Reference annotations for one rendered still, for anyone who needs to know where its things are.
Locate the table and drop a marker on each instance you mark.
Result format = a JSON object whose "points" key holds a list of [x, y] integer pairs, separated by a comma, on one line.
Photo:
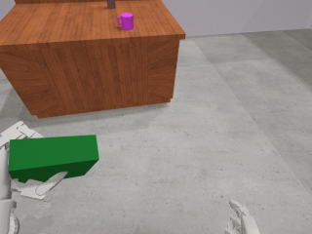
{"points": [[66, 57]]}

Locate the robot left hand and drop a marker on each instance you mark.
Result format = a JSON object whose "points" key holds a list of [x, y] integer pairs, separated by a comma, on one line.
{"points": [[32, 189]]}

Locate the sponge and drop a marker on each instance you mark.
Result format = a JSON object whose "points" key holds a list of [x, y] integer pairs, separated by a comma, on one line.
{"points": [[41, 158]]}

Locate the robot left forearm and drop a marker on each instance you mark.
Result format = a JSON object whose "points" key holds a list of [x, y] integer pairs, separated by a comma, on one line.
{"points": [[9, 223]]}

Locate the robot right hand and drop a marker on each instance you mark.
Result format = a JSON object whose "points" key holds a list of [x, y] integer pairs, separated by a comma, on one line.
{"points": [[247, 224]]}

